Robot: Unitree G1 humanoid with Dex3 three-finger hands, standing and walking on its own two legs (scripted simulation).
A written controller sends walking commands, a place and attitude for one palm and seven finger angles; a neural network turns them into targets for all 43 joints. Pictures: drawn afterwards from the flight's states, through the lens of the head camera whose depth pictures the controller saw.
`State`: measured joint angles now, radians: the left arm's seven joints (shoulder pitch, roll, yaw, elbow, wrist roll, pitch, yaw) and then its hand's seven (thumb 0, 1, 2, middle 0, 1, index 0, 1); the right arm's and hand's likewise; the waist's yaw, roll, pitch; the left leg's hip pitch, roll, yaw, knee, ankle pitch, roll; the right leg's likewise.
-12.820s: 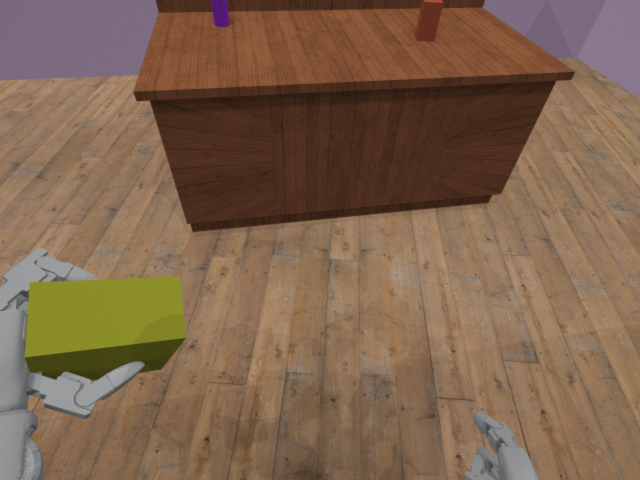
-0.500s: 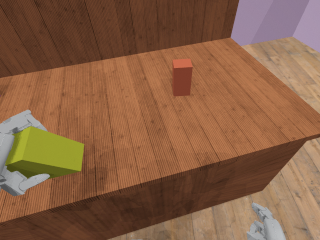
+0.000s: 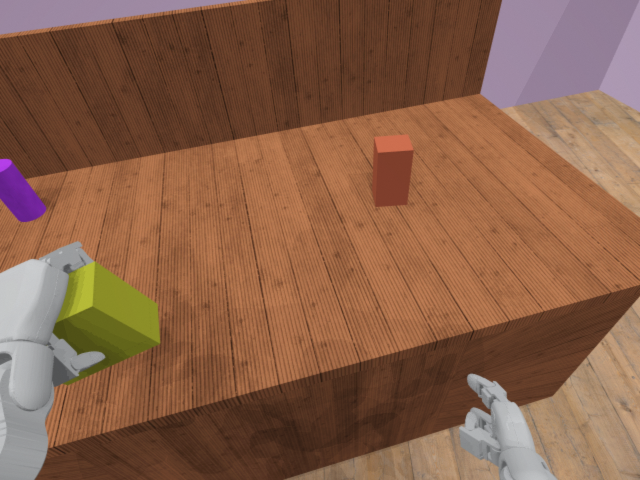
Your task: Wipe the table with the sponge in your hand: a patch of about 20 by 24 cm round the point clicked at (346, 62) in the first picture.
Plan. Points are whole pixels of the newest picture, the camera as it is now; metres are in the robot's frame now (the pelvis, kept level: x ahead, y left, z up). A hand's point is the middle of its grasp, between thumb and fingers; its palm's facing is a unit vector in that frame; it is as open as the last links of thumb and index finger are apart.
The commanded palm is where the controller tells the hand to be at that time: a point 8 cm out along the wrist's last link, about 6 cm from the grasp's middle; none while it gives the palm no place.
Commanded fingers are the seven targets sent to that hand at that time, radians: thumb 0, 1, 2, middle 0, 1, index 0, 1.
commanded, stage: turn the palm down, sponge in hand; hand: left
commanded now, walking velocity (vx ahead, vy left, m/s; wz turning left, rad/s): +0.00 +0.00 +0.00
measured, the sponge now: (92, 332) +0.23 +0.31 +0.09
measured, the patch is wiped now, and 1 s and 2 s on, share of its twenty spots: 0.00 0.00 0.00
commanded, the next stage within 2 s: move the sponge above the wiping area in 0.78 s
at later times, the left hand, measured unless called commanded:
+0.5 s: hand (88, 346) +0.21 +0.30 +0.10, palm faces +0.05 -0.14 -0.99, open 10.1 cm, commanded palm +0.18 +0.28 +0.18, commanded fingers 0.00 0.10 1.30 -1.20 -1.60 -1.20 -1.60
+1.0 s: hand (147, 349) +0.22 +0.24 +0.09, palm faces -0.10 -0.09 -0.99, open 10.1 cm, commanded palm +0.20 +0.26 +0.18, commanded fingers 0.00 0.10 1.30 -1.20 -1.60 -1.20 -1.60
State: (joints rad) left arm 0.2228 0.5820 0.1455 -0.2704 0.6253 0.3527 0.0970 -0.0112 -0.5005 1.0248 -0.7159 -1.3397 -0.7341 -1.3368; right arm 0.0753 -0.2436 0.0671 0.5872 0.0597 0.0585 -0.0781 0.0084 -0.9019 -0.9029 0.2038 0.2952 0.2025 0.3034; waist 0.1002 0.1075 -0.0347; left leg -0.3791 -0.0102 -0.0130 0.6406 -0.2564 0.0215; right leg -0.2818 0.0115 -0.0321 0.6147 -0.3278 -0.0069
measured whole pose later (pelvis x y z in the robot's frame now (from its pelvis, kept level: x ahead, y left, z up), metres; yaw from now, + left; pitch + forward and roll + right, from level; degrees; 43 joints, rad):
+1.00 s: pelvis +0.00 -0.02 +0.01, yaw +0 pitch -3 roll +0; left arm 0.20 0.51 -0.08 -0.19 0.89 0.26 -0.05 0.00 -0.50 1.02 -0.73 -1.32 -0.75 -1.32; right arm 0.00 -0.28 0.05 0.66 0.03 -0.01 -0.08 0.01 -0.90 -0.90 0.20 0.29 0.20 0.30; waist 0.12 0.12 0.03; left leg -0.24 0.00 -0.01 0.48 -0.18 0.00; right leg -0.17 0.03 -0.03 0.49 -0.27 -0.03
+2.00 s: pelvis +0.01 -0.01 +0.01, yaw -1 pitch -1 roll -1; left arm 0.13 0.46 -0.05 -0.10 0.96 0.23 0.18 0.00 -0.49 1.02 -0.74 -1.32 -0.75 -1.32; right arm 0.02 -0.23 0.02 0.69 0.03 0.01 -0.06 0.01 -0.90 -0.90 0.20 0.29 0.20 0.30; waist 0.14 0.09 -0.01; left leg -0.29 0.00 -0.01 0.52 -0.21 0.01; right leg -0.20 0.03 -0.02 0.49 -0.27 -0.02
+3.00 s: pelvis +0.02 -0.01 +0.01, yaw -1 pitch +1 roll +0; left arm 0.04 0.43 -0.05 0.10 0.91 0.47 0.14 0.00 -0.48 1.02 -0.73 -1.33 -0.74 -1.33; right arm 0.02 -0.25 0.03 0.69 0.07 0.05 -0.05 0.01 -0.90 -0.90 0.20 0.30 0.20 0.30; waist 0.10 0.10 -0.04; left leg -0.30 -0.01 -0.01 0.50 -0.21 0.01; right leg -0.22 0.01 -0.02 0.49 -0.29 -0.02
